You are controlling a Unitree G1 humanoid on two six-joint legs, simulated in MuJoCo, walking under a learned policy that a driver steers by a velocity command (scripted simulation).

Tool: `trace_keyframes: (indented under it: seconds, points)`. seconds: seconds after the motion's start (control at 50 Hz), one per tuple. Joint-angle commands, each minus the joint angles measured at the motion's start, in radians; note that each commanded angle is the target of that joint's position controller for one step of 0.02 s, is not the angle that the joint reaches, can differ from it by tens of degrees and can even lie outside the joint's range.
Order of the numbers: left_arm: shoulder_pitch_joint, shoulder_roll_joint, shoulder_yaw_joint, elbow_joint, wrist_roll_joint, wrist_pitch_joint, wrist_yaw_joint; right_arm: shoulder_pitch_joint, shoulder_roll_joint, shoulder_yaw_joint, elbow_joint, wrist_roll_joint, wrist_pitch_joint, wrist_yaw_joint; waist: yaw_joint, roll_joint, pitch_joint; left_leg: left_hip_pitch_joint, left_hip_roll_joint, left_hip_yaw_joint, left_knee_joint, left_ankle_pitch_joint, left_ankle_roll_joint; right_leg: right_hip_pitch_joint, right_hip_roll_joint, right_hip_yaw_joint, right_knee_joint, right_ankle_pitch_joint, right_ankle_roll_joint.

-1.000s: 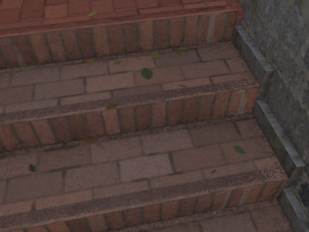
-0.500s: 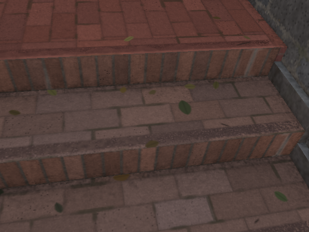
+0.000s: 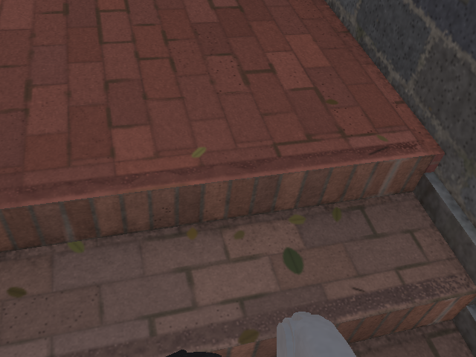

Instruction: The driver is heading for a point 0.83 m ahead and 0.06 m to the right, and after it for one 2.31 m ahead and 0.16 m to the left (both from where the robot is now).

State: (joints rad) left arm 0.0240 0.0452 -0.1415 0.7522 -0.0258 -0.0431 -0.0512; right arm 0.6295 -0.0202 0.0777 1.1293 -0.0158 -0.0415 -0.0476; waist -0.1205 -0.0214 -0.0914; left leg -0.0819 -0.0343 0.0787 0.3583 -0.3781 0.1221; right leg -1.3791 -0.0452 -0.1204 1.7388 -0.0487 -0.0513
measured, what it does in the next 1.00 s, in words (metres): climbs: right foot 0.15 m higher, then left foot 0.15 m higher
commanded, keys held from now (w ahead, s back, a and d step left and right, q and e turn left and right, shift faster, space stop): w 0.70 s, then w+e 0.30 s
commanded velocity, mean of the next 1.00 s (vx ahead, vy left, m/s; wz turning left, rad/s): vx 0.50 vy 0.00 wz -0.08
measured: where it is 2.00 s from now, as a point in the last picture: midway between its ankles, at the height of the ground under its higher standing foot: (206, 81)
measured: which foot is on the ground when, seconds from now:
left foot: down 0.00-0.12, up 0.14-0.56, down 0.58-1.00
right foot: up 0.00-0.08, down 0.10-0.58, up 0.60-1.00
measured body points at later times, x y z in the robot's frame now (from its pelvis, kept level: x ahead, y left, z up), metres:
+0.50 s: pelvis +0.30 +0.05 +0.15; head +0.31 +0.05 +0.60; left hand +0.18 +0.21 +0.00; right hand +0.55 -0.04 +0.09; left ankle +0.45 +0.19 -0.35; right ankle +0.21 -0.06 -0.59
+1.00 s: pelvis +0.57 +0.12 +0.29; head +0.56 +0.14 +0.74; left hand +0.75 +0.26 +0.17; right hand +0.45 -0.05 +0.14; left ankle +0.49 +0.19 -0.43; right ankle +0.66 -0.04 -0.16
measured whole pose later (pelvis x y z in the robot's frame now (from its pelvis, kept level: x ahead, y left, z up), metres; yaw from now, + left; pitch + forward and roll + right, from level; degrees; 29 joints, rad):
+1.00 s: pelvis +0.57 +0.12 +0.29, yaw -6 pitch +3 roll +0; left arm 0.15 0.08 -0.05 0.81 -0.02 -0.02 -0.02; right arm 0.53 -0.07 0.06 1.11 -0.06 -0.07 0.01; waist -0.06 -0.05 -0.10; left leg -0.16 0.02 0.25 0.54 -0.44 0.05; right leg -1.29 0.00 0.09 1.93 0.05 -0.09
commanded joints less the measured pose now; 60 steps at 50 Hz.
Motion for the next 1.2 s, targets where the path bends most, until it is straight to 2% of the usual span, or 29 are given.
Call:
trace_keyframes:
  seconds: [0.02, 0.06, 0.08, 0.1, 0.12, 0.14, 0.16, 0.18, 0.2, 0.24, 0.28, 0.32, 0.38, 0.44, 0.5, 0.54, 0.58, 0.6, 0.62, 0.64, 0.68, 0.74, 0.84, 0.96, 1.08, 1.1, 1.14, 1.18, 1.2]
  points:
    - [-0.352, 0.02, 0.004, -0.215, -0.002, -0.051, -0.025, 0.13, -0.138, -0.014, 0.043, 0.025, -0.004, -0.017, 0.051, 0.116, 0.114, 0.017, 0.243, -0.117, -0.251, 1.147, -0.099, 0.208, 0.015, -0.166, -0.354, -0.121, -0.047]
    - [-0.218, 0.071, 0.037, -0.181, 0.012, -0.066, -0.01, 0.162, -0.208, -0.023, 0.059, -0.014, -0.034, -0.001, 0.151, 0.229, -0.104, -0.03, 0.244, -0.06, -0.061, 2.196, -0.072, 0.768, 0.178, -0.238, -0.412, -0.204, -0.112]
    - [-0.057, 0.145, 0.07, -0.14, -0.003, -0.053, 0.002, 0.107, -0.347, -0.057, 0.04, -0.007, -0.039, -0.008, 0.263, 0.382, -0.106, 0.111, 0.319, -0.13, 0.026, 2.312, -0.031, 0.816, 0.159, -0.125, -0.601, -0.328, -0.134]
    - [0.101, 0.218, 0.109, -0.082, 0.004, -0.045, -0.002, -0.026, -0.364, -0.069, -0.004, -0.006, -0.033, -0.016, 0.362, 0.389, -0.132, 0.155, 0.319, -0.132, 0.212, 2.342, -0.042, 0.919, 0.128, -0.024, -0.742, -0.351, -0.164]
    - [0.303, 0.293, 0.144, 0.009, 0.026, -0.037, -0.013, -0.126, -0.367, -0.078, -0.054, -0.013, -0.039, -0.015, 0.44, 0.358, -0.222, 0.057, 0.264, -0.138, 0.405, 2.119, -0.021, 1.163, 0.074, 0.154, -0.841, -0.299, -0.209]
    - [0.495, 0.346, 0.175, 0.083, 0.073, -0.019, 0.002, -0.09, -0.211, -0.063, -0.076, -0.014, -0.066, 0.013, 0.403, -0.076, -0.365, -0.427, 0.055, -0.207, 0.88, 1.096, -0.054, 1.603, -0.206, 0.722, -1.101, -0.335, -0.419]
    - [0.514, 0.318, 0.17, 0.146, 0.104, 0.008, 0.046, -0.169, -0.184, -0.069, -0.102, -0.015, -0.11, 0.071, 0.369, -0.218, -0.361, -0.542, -0.132, -0.378, 1.368, 0.259, -0.052, 1.523, -0.291, 1.124, -1.458, -0.278, -0.449]
    - [0.423, 0.155, 0.133, 0.192, 0.072, 0.003, 0.059, -0.24, -0.159, -0.077, -0.186, 0.025, -0.119, 0.113, 0.266, -0.13, -0.089, -0.762, -0.096, -0.433, 1.636, 0.172, -0.015, 1.307, -0.288, 1.006, -1.487, -0.462, -0.375]
    - [0.343, 0.065, 0.104, 0.222, 0.055, -0.005, 0.052, -0.391, -0.108, -0.051, -0.302, 0.019, -0.107, 0.124, 0.197, -0.044, 0.049, -0.917, -0.077, -0.38, 1.855, 0.128, 0.019, 1.163, -0.278, 0.858, -1.449, -0.483, -0.306]
    - [0.258, -0.055, 0.073, 0.271, 0.067, -0.029, 0.021, -0.371, -0.027, -0.014, -0.351, -0.001, -0.072, 0.121, 0.055, 0.126, 0.121, -1.026, -0.039, -0.36, 1.999, 0.196, 0.113, 0.974, -0.171, 0.475, -1.362, -0.271, -0.148]
    - [0.175, -0.022, 0.083, 0.265, 0.071, -0.021, 0.002, -0.271, 0.007, 0.022, -0.343, 0.04, -0.06, 0.121, -0.046, 0.12, 0.164, -1.071, 0.004, -0.334, 1.819, 0.208, 0.092, 0.856, -0.115, 0.202, -1.377, -0.198, -0.085]
    - [0.121, 0.034, 0.077, 0.254, 0.07, -0.036, -0.008, -0.349, -0.049, 0.033, -0.392, 0.031, -0.048, 0.095, -0.066, 0.051, 0.167, -0.94, 0.024, -0.225, 1.549, 0.391, 0.036, 0.631, -0.045, 0.033, -1.441, -0.141, -0.073]
    - [0.351, 0.091, 0.068, 0.347, 0.052, -0.049, 0.0, -0.45, -0.017, 0.05, -0.417, 0.023, -0.021, 0.058, 0.024, -0.066, 0.157, -1.168, 0.043, -0.138, 1.806, 0.361, -0.016, 0.804, -0.092, 0.154, -1.444, -0.13, -0.132]
    - [0.51, 0.135, 0.082, 0.365, 0.02, -0.03, 0.041, -0.717, -0.054, 0.07, -0.551, 0.012, -0.051, 0.064, 0.119, -0.048, 0.135, -1.32, 0.15, -0.082, 1.486, 0.3, -0.054, 1.079, -0.126, 0.269, -1.484, -0.182, -0.108]
    - [0.596, 0.213, 0.128, 0.365, -0.015, -0.007, 0.099, -0.921, -0.059, 0.087, -0.635, 0.003, -0.058, 0.082, 0.184, -0.045, 0.073, -1.001, 0.209, 0.022, 1.026, 0.034, -0.083, 1.211, -0.215, 0.272, -1.695, -0.014, -0.135]
    - [0.599, 0.25, 0.133, 0.356, 0.017, -0.007, 0.077, -0.777, -0.084, 0.048, -0.581, 0.016, -0.061, 0.096, 0.109, -0.141, -0.054, -0.602, 0.051, 0.158, 0.919, -0.118, -0.045, 1.259, -0.211, 0.171, -1.55, 0.783, -0.138]
    - [0.512, 0.299, 0.141, 0.32, 0.041, -0.03, 0.063, -0.429, -0.257, -0.041, -0.485, 0.027, -0.072, 0.092, -0.076, -0.27, -0.189, -0.293, 0.052, -0.055, 0.726, -0.019, 0.048, 1.317, -0.179, 0.133, -1.2, 1.348, -0.105]
    - [0.522, 0.209, 0.136, 0.29, 0.036, -0.054, 0.048, -0.244, -0.352, -0.086, -0.407, -0.001, -0.06, 0.085, -0.083, 0.004, -0.338, 0.06, 0.234, -0.486, 0.484, -0.152, 0.175, 0.967, -0.063, 0.106, -0.875, 1.093, -0.05]
    - [0.501, 0.139, 0.124, 0.28, 0.045, -0.082, 0.025, -0.059, -0.455, -0.123, -0.329, -0.018, -0.03, 0.063, -0.115, 0.323, -0.44, 0.257, 0.389, -0.994, -0.007, -0.285, 0.267, 0.768, 0.102, 0.215, -0.502, 0.006, -0.026]
    - [0.47, 0.111, 0.141, 0.283, 0.035, -0.092, -0.007, -0.098, -0.399, -0.112, -0.304, -0.032, -0.023, 0.049, -0.074, 0.236, -0.38, 0.17, 0.431, -1.142, -0.107, -0.357, 0.236, 0.645, 0.141, 0.398, -0.068, -0.13, -0.009]
    - [0.215, 0.064, 0.128, 0.12, 0.012, -0.072, -0.013, -0.303, -0.162, -0.058, -0.25, -0.021, -0.018, 0.078, 0.043, 0.078, -0.004, -0.236, 0.368, -0.713, 0.033, -0.271, 0.105, 0.458, 0.068, 0.309, 0.125, -0.056, -0.074]
    - [0.292, 0.059, 0.119, 0.079, 0.007, -0.04, 0.016, -0.339, -0.019, -0.032, -0.141, -0.044, -0.046, 0.107, 0.173, 0.035, 0.069, -0.343, 0.265, -0.308, 0.048, 0.075, -0.012, 0.435, 0.061, 0.344, 0.212, 0.024, -0.172]
    - [0.275, 0.031, 0.087, 0.052, 0.006, 0.005, 0.026, -0.311, -0.091, -0.04, -0.109, -0.031, -0.041, 0.097, 0.218, 0.035, 0.102, -0.352, 0.225, -0.028, 0.001, 0.191, -0.084, 0.236, 0.043, 0.279, 0.122, 0.142, -0.102]
    - [0.092, 0.055, 0.097, 0.001, 0.012, 0.022, 0.036, -0.072, -0.173, -0.038, -0.051, -0.047, -0.039, 0.047, 0.087, 0.095, 0.135, -0.045, 0.297, -0.06, 0.0, 0.348, -0.054, -0.083, 0.03, 0.234, 0.205, 0.122, -0.03]
    - [-0.218, 0.018, 0.05, -0.183, -0.024, 0.0, -0.011, 0.042, -0.169, -0.038, -0.043, -0.022, 0.0, -0.026, 0.032, 0.088, 0.227, 0.126, 0.326, -0.034, -0.129, 0.45, -0.083, -0.268, -0.037, 0.129, 0.068, -0.077, -0.016]
    - [-0.238, 0.032, 0.04, -0.205, -0.013, 0.001, -0.03, -0.003, -0.224, -0.053, -0.07, -0.022, 0.005, -0.038, 0.044, 0.089, 0.222, 0.038, 0.32, 0.035, -0.228, 0.512, -0.059, -0.09, -0.066, 0.014, -0.101, -0.108, -0.01]
    - [-0.328, 0.047, 0.041, -0.257, -0.015, 0.001, -0.04, -0.041, -0.244, -0.057, -0.064, 0.033, 0.002, -0.039, 0.08, 0.008, 0.136, -0.141, 0.296, 0.163, -0.291, 1.281, -0.067, 0.496, 0.012, -0.208, -0.395, -0.2, -0.084]
    - [-0.01, 0.125, 0.101, -0.18, -0.003, -0.014, -0.04, -0.031, -0.432, -0.096, -0.07, 0.034, -0.027, -0.031, 0.243, 0.271, 0.001, 0.007, 0.378, 0.128, 0.008, 2.174, -0.023, 0.797, 0.141, -0.229, -0.465, -0.394, -0.154]
    - [0.185, 0.224, 0.152, -0.116, 0.007, -0.005, -0.038, -0.12, -0.461, -0.105, -0.112, 0.028, -0.021, -0.023, 0.348, 0.313, -0.087, 0.121, 0.344, 0.122, 0.241, 2.173, -0.029, 0.906, 0.162, -0.093, -0.671, -0.381, -0.21]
